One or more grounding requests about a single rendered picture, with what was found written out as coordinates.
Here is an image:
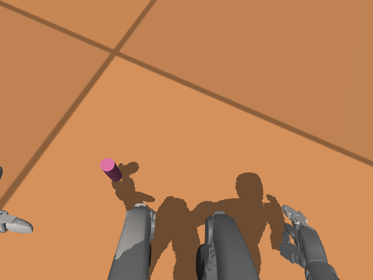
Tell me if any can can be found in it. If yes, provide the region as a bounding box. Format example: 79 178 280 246
100 158 122 181

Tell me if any left robot hand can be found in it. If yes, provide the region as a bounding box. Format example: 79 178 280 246
0 166 33 233

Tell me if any right robot hand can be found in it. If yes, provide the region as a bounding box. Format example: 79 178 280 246
279 205 328 269

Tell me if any right robot arm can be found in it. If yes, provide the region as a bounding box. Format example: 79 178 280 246
305 261 340 280

